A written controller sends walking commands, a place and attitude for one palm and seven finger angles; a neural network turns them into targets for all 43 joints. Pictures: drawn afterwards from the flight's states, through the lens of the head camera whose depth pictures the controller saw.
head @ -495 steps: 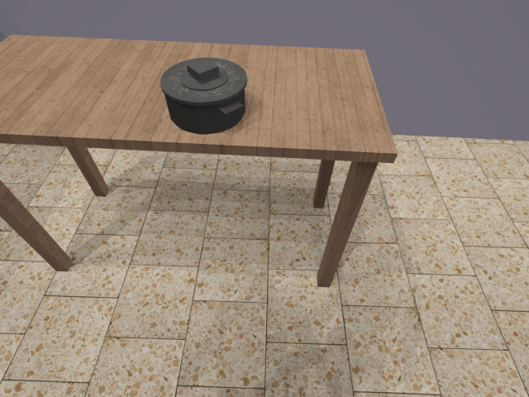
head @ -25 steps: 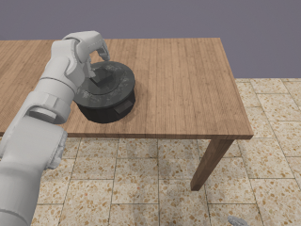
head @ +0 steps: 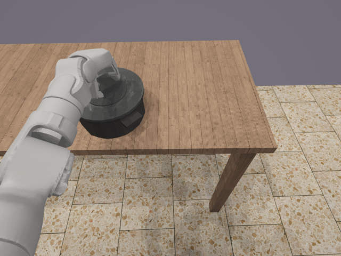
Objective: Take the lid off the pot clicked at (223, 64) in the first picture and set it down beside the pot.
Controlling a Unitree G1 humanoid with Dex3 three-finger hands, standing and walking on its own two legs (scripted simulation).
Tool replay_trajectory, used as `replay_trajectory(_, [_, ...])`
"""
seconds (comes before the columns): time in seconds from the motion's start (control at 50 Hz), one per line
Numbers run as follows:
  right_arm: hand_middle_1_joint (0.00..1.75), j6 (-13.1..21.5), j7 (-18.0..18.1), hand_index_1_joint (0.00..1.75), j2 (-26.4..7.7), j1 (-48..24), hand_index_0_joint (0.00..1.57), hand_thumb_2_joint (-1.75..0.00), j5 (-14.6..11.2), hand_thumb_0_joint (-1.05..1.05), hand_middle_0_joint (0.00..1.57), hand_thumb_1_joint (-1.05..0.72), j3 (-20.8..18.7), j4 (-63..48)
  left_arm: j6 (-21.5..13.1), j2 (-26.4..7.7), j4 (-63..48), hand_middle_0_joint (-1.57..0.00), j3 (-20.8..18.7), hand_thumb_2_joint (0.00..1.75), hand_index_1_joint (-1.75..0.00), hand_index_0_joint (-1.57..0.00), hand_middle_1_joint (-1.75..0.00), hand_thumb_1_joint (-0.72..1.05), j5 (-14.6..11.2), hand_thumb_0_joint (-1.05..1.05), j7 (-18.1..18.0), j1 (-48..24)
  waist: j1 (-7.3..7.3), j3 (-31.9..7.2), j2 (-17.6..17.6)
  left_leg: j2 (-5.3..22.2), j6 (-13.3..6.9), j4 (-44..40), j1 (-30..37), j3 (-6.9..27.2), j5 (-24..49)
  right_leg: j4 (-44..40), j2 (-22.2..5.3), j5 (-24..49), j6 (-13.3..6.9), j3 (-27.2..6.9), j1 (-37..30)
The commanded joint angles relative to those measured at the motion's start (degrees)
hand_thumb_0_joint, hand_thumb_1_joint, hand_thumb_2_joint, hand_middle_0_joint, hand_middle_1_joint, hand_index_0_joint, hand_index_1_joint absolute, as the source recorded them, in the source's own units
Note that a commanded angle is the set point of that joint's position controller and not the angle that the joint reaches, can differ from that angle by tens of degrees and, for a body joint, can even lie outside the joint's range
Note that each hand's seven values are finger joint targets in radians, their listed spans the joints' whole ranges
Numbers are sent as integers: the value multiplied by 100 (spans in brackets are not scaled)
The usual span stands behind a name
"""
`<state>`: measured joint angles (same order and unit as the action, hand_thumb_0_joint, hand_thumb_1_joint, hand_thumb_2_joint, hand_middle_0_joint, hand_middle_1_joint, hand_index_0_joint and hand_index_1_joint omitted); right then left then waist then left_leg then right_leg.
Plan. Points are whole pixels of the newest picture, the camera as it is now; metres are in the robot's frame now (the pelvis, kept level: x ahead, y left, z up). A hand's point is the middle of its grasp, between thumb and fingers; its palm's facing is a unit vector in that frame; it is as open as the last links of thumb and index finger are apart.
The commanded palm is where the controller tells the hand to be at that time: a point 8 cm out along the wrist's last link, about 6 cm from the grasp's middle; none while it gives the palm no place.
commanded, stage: lower the open fingers around the knob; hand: left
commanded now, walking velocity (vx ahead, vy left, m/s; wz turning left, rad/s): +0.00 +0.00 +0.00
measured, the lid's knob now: (103, 84) +0.52 +0.16 +0.10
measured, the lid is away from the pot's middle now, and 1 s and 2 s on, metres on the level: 0.00 0.00 0.00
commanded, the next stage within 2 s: close the fingers and squeeze the knob in 1.44 s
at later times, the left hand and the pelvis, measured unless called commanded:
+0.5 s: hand (98, 82) +0.50 +0.16 +0.13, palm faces -0.40 -0.05 -0.91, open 10.0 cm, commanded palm +0.50 +0.16 +0.19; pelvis +0.01 +0.00 +0.00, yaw +0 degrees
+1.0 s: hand (100, 81) +0.50 +0.16 +0.13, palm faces -0.40 -0.06 -0.91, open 10.1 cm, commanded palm +0.50 +0.16 +0.18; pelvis +0.01 +0.00 +0.00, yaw +0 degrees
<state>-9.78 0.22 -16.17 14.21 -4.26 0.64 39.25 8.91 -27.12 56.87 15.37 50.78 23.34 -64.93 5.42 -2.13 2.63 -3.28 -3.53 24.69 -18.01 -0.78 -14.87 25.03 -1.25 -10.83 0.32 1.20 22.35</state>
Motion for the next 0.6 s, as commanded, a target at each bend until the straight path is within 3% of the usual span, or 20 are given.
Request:
replay_trajectory(0.0, [30, 126, 93, 30, -794, 146, 20, -90, -2, 0, 20, -90, -239, -477, -64, -1241, -541, -85, -465, 150, -8, -85, -8, -31, 94, 0, -200, -2851, 100, -2202, -521, 4, -55, -23, 757, 172, 1800, -20, 220, 1560, -279, 112, -971])
replay_trajectory(0.02, [30, 119, 99, 30, -808, 149, 20, -90, -15, 0, 20, -90, -225, -463, -72, -1263, -492, -85, -464, 150, -8, -85, -8, -31, 75, 0, -202, -2849, 102, -2121, -496, -8, -60, -48, 628, 133, 1679, -28, 209, 1567, -274, 111, -980])
replay_trajectory(0.04, [30, 114, 96, 30, -806, 136, 20, -90, -8, 0, 20, -90, -233, -491, -113, -1438, -783, -85, -563, 150, -8, -85, -8, -31, 85, 0, -228, -3043, 61, -2348, -391, -5, -59, -57, 694, 145, 1714, -7, 193, 1635, -277, 87, -1111])
replay_trajectory(0.08, [30, 109, 108, 30, -773, 119, 20, -90, -10, 0, 20, -90, -257, -501, -159, -1231, -953, -85, -362, 150, -8, -85, -8, -31, 100, 0, -258, -3245, 112, -2494, -172, 23, -50, 17, 887, 193, 2051, 21, 197, 1738, -293, 87, -1011])
replay_trajectory(0.1, [30, 122, 103, 30, -765, 176, 20, -90, 1, 0, 20, -90, -256, -452, -153, -1287, -907, -85, -409, 150, -8, -85, -8, -31, 165, 0, -284, -3276, 117, -2541, -76, 40, -25, 37, 1022, 227, 2135, 28, 217, 1661, -287, 88, -901])
replay_trajectory(0.12, [30, 128, 109, 30, -760, 198, 20, -90, -6, 0, 20, -90, -240, -419, -113, -1134, -417, -85, -341, 150, -8, -85, -8, -31, 165, 0, -265, -2995, 137, -2264, -253, 30, -25, 37, 850, 214, 2020, 12, 233, 1556, -290, 124, -794])
replay_trajectory(0.14, [30, 120, 98, 30, -799, 232, 20, -90, -18, 0, 20, -90, -238, -398, -119, -1250, -477, -85, -438, 150, -8, -85, -8, -31, 134, 0, -266, -2999, 121, -2225, -255, 47, -16, 16, 817, 208, 2006, 14, 227, 1560, -288, 132, -783])
replay_trajectory(0.16, [30, 130, 99, 30, -800, 217, 20, -90, 0, 0, 20, -90, -246, -433, -127, -1319, -527, -85, -509, 150, -8, -85, -8, -31, 119, 0, -262, -2988, 100, -2338, -334, 28, -41, 10, 800, 185, 1935, 1, 220, 1611, -282, 103, -903])
replay_trajectory(0.2, [30, 109, 80, 30, -776, 199, 20, -90, 8, 0, 20, -90, -256, -441, -143, -1010, -589, -85, -262, 150, -8, -85, -8, -31, 123, 0, -242, -3024, 145, -2412, -131, 56, -9, 84, 984, 232, 2336, 52, 226, 1662, -283, 124, -718])
replay_trajectory(0.26, [30, 85, 72, 30, -813, 260, 20, -90, 2, 0, 20, -90, -257, -381, -132, -1161, -423, -85, -405, 150, -8, -85, -8, -31, 125, 0, -232, -2977, 146, -2274, -321, 67, -12, 81, 870, 221, 2223, 48, 245, 1628, -280, 147, -699])
replay_trajectory(0.28, [30, 71, 66, 30, -821, 245, 20, -90, 0, 0, 20, -90, -258, -401, -136, -969, -472, -85, -258, 150, -8, -85, -8, -31, 63, 0, -222, -2972, 165, -2303, -243, 60, -10, 101, 904, 247, 2372, 54, 238, 1662, -289, 146, -647])
replay_trajectory(0.34, [30, 72, 36, 30, -782, 250, 20, -90, 39, 0, 20, -90, -271, -448, -187, -1100, -735, -85, -395, 150, -8, -85, -8, -31, 98, 0, -211, -3011, 109, -2579, -260, 67, -13, 136, 1062, 267, 2669, 84, 236, 1841, -269, 121, -796])
replay_trajectory(0.38, [30, 48, 19, 30, -781, 253, 20, -90, 28, 0, 20, -90, -294, -407, -164, -615, -660, -85, -55, 150, -8, -85, -8, -31, 24, 0, -176, -2923, 184, -2361, -199, 102, 3, 181, 1154, 281, 2878, 66, 251, 1782, -271, 168, -496])
replay_trajectory(0.42, [30, 43, 40, 30, -820, 301, 20, -90, 21, 0, 20, -90, -260, -369, -142, -1102, -387, -85, -452, 150, -8, -85, -8, -31, 64, 0, -213, -2807, 147, -2264, -537, 76, -22, 120, 881, 223, 2431, 52, 264, 1721, -259, 149, -688])
replay_trajectory(0.46, [30, 38, 28, 30, -778, 248, 20, -90, 22, 0, 20, -90, -270, -379, -116, -688, -649, -85, -90, 150, -8, -85, -8, -31, 8, 0, -178, -3139, 193, -2295, -341, 59, -25, 94, 937, 229, 2353, 62, 237, 1681, -266, 160, -612])
replay_trajectory(0.48, [30, 38, 20, 30, -794, 245, 20, -90, 32, 0, 20, -90, -293, -398, -131, -672, -696, -85, -116, 150, -8, -85, -8, -31, -6, 0, -196, -3037, 169, -2397, -251, 78, -14, 160, 1058, 259, 2635, 96, 236, 1728, -280, 159, -565])
replay_trajectory(0.52, [30, 43, 15, 30, -784, 309, 20, -90, 57, 0, 20, -90, -279, -348, -109, -762, -522, -85, -211, 150, -8, -85, -8, -31, 46, 0, -203, -2982, 181, -2383, -277, 76, 3, 183, 1094, 263, 2661, 91, 257, 1707, -267, 158, -511])
replay_trajectory(0.54, [30, 40, 26, 30, -799, 319, 20, -90, 42, 0, 20, -90, -271, -355, -123, -1039, -560, -85, -420, 150, -8, -85, -8, -31, 59, 0, -225, -2955, 146, -2436, -411, 75, -9, 162, 995, 231, 2539, 96, 251, 1755, -263, 147, -675])
replay_trajectory(0.58, [30, 20, 25, 30, -780, 254, 20, -90, 25, 0, 20, -90, -271, -361, -106, -630, -590, -85, -92, 150, -8, -85, -8, -31, 2, 0, -205, -3054, 194, -2354, -316, 80, -1, 156, 999, 246, 2678, 111, 240, 1791, -276, 163, -561])
